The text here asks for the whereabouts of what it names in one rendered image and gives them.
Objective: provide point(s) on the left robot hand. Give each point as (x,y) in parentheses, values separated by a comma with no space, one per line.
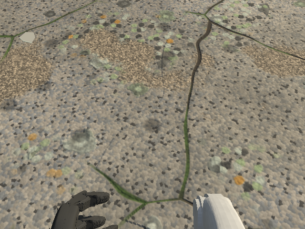
(67,216)

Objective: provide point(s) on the robot right thigh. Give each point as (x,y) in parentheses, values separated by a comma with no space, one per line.
(213,211)

